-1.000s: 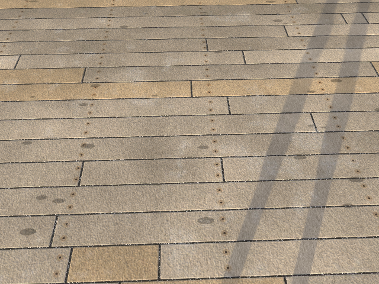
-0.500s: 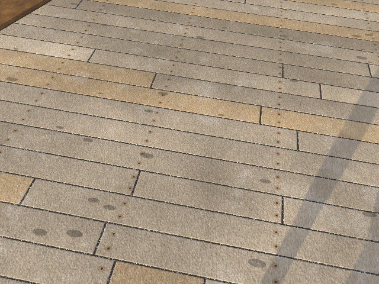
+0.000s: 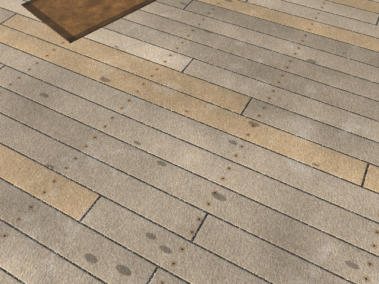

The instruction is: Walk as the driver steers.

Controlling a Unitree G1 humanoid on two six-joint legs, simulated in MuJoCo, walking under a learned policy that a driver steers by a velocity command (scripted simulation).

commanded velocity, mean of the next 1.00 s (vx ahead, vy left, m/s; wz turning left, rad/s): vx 0.50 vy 0.00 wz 0.04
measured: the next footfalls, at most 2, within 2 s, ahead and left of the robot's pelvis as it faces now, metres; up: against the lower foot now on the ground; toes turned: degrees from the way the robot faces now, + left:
left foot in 0.38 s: +0.34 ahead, +0.20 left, +0.00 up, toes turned +15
right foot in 0.94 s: +0.68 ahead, +0.02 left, +0.00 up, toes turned -4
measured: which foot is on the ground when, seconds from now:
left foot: up 0.00-0.36, down 0.38-0.96, up 0.98-1.00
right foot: down 0.00-0.40, up 0.42-0.92, down 0.94-1.00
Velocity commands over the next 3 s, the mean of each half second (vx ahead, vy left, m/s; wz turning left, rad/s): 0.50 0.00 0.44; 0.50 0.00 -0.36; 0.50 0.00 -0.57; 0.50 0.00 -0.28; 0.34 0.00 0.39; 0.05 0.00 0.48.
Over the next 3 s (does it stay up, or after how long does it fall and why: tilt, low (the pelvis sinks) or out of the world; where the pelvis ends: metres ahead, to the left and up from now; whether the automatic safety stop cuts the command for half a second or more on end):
stays up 1.32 -0.18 0.00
